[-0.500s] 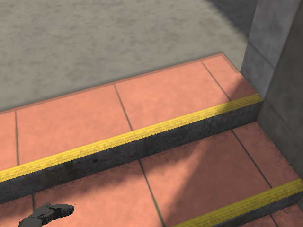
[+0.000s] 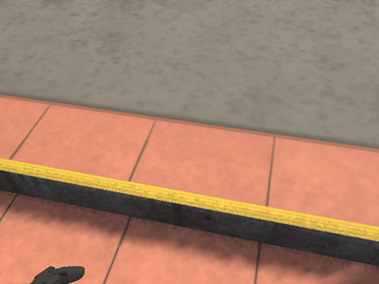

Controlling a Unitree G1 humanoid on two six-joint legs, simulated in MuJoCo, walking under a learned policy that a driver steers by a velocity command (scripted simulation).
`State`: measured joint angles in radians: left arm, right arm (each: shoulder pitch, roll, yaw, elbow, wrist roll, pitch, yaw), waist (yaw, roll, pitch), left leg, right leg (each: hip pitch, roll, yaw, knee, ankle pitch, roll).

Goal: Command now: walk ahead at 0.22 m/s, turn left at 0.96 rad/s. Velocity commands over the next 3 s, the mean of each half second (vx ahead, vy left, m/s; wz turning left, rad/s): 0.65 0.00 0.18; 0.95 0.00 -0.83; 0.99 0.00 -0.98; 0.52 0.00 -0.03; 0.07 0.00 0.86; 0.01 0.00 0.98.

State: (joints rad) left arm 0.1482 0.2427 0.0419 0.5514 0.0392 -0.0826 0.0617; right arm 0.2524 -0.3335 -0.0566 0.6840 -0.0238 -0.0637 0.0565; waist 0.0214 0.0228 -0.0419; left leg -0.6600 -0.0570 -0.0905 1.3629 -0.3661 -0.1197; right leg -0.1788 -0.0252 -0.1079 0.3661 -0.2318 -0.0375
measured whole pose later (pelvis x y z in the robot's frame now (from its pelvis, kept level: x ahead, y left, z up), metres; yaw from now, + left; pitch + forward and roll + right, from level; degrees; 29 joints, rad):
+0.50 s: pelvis +0.23 +0.13 -0.03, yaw +4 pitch +6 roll +2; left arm 0.68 0.12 0.03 1.08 0.00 -0.10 -0.01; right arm -0.18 -0.14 0.01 0.49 0.00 -0.03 0.03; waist 0.13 0.00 0.02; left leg -1.09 0.10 0.10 1.37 -0.41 0.10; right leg 0.22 -0.21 -0.10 0.19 -0.33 0.03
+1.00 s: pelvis +0.61 +0.19 +0.11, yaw -17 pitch +2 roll -2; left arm -0.08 0.12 -0.02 0.57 -0.01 0.04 -0.02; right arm 0.55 -0.12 0.01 0.99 -0.02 -0.07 -0.05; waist 0.02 -0.01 0.01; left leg 0.26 0.07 0.49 0.29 -0.45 -0.07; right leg -1.16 0.04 -0.28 1.53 -0.37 -0.24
